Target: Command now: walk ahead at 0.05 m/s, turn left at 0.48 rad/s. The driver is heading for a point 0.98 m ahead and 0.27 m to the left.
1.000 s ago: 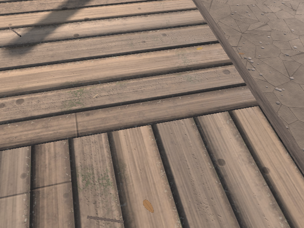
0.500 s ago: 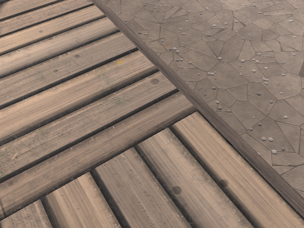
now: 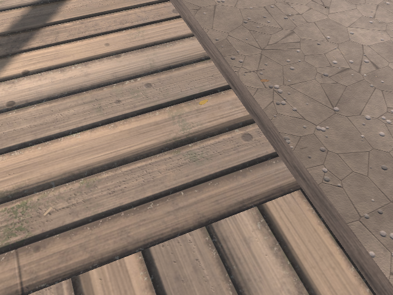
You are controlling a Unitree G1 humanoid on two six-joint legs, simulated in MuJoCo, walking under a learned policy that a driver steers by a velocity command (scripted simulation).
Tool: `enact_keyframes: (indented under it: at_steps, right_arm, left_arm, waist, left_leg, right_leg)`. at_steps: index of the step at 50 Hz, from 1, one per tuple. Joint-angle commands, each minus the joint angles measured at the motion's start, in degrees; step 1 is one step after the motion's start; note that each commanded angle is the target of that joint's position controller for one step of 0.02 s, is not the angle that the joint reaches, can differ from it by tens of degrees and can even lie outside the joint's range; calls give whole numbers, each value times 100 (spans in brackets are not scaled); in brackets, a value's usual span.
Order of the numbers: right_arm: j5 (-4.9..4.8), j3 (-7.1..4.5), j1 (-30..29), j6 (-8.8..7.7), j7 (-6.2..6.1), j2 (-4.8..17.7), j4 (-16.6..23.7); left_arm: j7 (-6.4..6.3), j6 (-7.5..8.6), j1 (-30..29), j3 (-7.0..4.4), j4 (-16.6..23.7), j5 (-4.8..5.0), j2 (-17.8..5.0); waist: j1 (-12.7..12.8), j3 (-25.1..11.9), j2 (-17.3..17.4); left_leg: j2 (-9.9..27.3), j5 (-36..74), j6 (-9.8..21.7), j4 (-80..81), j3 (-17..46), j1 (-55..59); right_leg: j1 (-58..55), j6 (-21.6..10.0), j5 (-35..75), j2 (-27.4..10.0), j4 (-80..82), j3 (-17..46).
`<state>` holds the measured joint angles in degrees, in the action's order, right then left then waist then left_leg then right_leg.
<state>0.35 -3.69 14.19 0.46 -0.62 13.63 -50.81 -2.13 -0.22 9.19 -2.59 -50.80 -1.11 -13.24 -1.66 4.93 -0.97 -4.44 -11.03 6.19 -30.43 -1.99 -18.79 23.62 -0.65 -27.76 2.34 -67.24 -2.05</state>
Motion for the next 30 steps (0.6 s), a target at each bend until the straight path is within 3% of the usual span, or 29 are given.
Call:
enact_keyframes:
  at_steps: [1,5,9,12,15,17,18,19,20,21,22,24,25,30]
  right_arm:
    - [37,-146,-88,69,-64,678,386]
    - [63,-256,172,31,-4,981,384]
    - [88,-309,130,128,18,1062,505]
    - [117,-346,10,179,52,1108,596]
    - [103,-366,-199,217,90,1121,671]
    - [7,-351,-467,246,85,1065,747]
    - [-40,-274,-365,232,64,771,827]
    - [-94,-211,-184,189,38,470,954]
    - [142,-321,-245,180,14,987,847]
    - [141,-379,-165,187,44,1091,753]
    - [144,-383,-10,227,85,1026,651]
    - [131,-361,174,320,205,966,581]
    - [107,-338,92,342,242,943,604]
    - [56,-220,-536,400,317,794,895]
  left_arm:
    - [6,-74,284,-129,330,-95,-545]
    - [-6,-178,237,-81,444,2,-417]
    - [-34,-196,-132,-82,663,34,-515]
    - [-48,-137,-139,-69,755,75,-544]
    - [-78,-41,210,-61,766,131,-577]
    - [-117,46,762,-65,667,116,-590]
    - [-167,81,793,-157,692,20,-1024]
    - [-166,49,367,-270,922,-48,-1640]
    - [-124,19,199,-258,952,-118,-1486]
    - [-100,25,-12,-132,1048,-80,-1043]
    - [-82,27,-256,-78,1090,-43,-844]
    - [-90,31,-303,-58,1191,-35,-803]
    - [-78,29,-139,-66,1178,-44,-816]
    - [-54,34,642,-186,997,-39,-1052]
  waist:
    - [254,-428,341]
    - [130,-798,546]
    - [-47,-815,798]
    - [-74,-802,870]
    - [50,-853,952]
    - [383,-821,818]
    - [271,-744,37]
    - [64,-651,-1285]
    - [97,-524,-929]
    - [-61,-477,-464]
    - [-210,-368,-338]
    - [-199,-473,-750]
    - [-92,-505,-731]
    - [377,-615,-781]
  left_leg:
    - [1366,1878,1032,1382,1752,239]
    - [1237,1628,884,1318,1866,576]
    - [1197,257,778,1442,2315,610]
    - [1192,217,711,1377,2618,580]
    - [1163,726,551,1189,2936,549]
    - [856,347,139,896,2879,108]
    - [371,-679,-227,224,2405,-440]
    - [-674,-1850,-518,-1043,1033,-1475]
    - [-264,-2141,-591,-2249,827,-1334]
    - [-155,-1851,-589,-2794,927,-1080]
    - [-110,-1510,-624,-3193,856,-1028]
    - [-74,-1221,-763,-3696,669,-1234]
    - [-40,-1199,-846,-3694,576,-1318]
    - [189,-1367,-1032,-2791,382,-1549]
  right_leg:
    - [418,231,399,-251,113,350]
    - [397,392,461,-200,1049,346]
    - [375,403,542,-199,1694,450]
    - [106,334,446,-91,2187,468]
    - [-475,163,369,68,3049,467]
    - [-1415,13,1064,55,4607,462]
    - [-1797,-199,694,-863,5475,1367]
    - [-1984,-792,830,-2391,5887,3088]
    - [-1248,-1255,1767,-2628,5648,2973]
    - [-1046,-1232,2291,-2265,5486,2425]
    - [-965,-1042,2626,-1852,5340,1757]
    - [-1375,-894,3319,-1453,5119,1030]
    - [-1569,-919,3644,-1415,5026,855]
    - [-2582,-1145,4398,-1775,4753,725]
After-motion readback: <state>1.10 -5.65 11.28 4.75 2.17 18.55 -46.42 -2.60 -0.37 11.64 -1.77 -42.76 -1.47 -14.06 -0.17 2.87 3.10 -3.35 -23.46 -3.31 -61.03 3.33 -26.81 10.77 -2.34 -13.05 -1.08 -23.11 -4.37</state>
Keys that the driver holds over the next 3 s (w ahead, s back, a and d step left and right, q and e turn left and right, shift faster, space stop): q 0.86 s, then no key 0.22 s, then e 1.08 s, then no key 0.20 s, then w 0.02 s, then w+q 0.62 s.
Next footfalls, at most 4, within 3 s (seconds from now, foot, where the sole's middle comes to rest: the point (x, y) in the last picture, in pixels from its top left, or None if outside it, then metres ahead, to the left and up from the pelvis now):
0.36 right None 0.08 -0.14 -0.77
0.82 left None -0.02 0.06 -0.77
1.28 right None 0.09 -0.10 -0.77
1.60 left None -0.03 0.08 -0.77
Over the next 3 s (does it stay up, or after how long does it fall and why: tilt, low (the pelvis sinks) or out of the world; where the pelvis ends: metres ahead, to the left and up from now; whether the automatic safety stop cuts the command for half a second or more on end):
stays up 0.18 -0.05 -0.01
